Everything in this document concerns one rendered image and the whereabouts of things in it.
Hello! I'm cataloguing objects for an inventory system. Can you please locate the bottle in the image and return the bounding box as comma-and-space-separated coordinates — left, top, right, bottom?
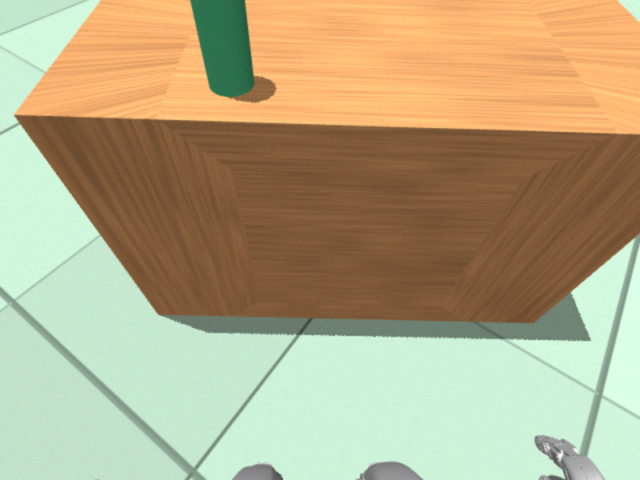
190, 0, 254, 97

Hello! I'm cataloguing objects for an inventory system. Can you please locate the right robot hand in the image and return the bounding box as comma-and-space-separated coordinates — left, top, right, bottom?
534, 435, 605, 480

